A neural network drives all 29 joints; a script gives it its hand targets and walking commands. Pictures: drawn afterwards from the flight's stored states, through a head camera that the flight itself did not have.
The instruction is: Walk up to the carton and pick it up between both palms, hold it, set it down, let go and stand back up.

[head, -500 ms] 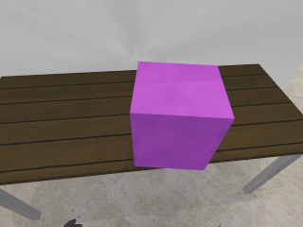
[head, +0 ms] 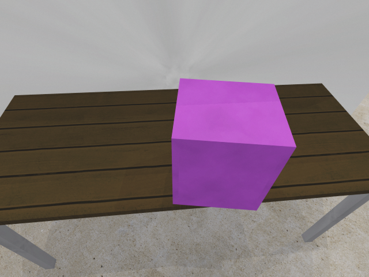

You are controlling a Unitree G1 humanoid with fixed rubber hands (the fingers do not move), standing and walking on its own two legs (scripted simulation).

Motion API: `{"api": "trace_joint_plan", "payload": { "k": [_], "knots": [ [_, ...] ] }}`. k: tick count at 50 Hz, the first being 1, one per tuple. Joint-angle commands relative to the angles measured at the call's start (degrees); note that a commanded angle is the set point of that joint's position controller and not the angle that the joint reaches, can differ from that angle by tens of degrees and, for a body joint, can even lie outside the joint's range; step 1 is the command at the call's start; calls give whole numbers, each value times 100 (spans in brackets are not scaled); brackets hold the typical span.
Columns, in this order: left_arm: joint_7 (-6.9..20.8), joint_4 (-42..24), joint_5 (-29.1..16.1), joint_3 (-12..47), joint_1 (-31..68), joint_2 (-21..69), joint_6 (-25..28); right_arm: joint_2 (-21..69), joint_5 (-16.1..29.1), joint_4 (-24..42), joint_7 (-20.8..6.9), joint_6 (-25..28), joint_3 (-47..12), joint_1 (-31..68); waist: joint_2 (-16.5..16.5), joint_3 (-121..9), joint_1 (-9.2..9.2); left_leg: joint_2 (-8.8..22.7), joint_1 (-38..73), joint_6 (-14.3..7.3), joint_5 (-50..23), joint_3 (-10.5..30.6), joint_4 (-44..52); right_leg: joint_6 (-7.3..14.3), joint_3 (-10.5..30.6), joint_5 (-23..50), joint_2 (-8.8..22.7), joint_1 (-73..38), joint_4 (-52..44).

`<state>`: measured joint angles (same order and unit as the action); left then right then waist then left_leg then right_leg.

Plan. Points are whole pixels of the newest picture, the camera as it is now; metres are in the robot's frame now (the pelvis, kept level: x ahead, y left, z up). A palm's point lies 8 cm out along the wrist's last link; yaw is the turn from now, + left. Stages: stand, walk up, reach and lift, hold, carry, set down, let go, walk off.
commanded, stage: stand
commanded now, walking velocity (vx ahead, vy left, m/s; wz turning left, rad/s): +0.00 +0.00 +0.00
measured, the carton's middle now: (220, 147) +0.44 -0.08 +0.00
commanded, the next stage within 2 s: none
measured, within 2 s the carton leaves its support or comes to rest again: neither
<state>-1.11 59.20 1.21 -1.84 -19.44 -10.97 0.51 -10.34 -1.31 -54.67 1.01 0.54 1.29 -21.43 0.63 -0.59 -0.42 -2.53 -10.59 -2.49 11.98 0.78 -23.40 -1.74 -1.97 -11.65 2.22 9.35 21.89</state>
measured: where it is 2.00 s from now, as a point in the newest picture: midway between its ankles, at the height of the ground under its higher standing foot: outside the picture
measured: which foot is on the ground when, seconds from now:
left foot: down 0.00-1.00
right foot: down 0.00-1.00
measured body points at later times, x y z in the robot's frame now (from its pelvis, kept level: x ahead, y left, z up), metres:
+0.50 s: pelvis +0.00 +0.00 +0.00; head -0.01 +0.00 +0.45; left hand -0.04 +0.21 -0.16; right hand -0.03 -0.22 -0.16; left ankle +0.01 +0.09 -0.74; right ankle +0.00 -0.14 -0.74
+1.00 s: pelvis +0.00 -0.01 +0.00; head +0.00 -0.01 +0.45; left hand -0.05 +0.19 -0.16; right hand -0.03 -0.22 -0.16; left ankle +0.01 +0.09 -0.74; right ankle +0.00 -0.14 -0.74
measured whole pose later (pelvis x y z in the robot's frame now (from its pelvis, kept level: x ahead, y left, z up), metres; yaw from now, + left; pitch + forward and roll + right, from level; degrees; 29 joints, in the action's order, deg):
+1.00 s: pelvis +0.00 -0.01 +0.00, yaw +1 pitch -1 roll +0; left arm -2.2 67.1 0.9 -0.5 -20.1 -6.2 0.3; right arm -6.8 -0.9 -63.9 2.0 0.3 -0.1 -19.9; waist 0.0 0.7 0.0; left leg -2.3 -11.1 -1.5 11.8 2.0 -24.0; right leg -1.0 -2.1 -12.3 1.8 10.1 23.5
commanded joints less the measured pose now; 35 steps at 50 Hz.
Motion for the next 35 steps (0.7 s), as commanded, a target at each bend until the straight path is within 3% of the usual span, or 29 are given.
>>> {"api": "trace_joint_plan", "payload": {
  "k": [1,15,35],
  "knots": [
    [-40,36,-8,-60,-291,-418,55,-544,13,44,51,70,110,-313,-126,457,7,668,-405,-62,-1,784,684,175,372,290,302,-15,-242],
    [-87,596,-24,30,-420,-182,16,-297,25,-452,84,41,20,-377,-92,597,44,608,-450,-62,130,769,695,152,354,197,312,24,-226],
    [-127,789,-23,72,-540,33,-5,-119,34,-778,115,18,-44,-353,-54,632,52,585,-472,-23,21,713,555,189,383,109,308,114,-224]
  ]
}}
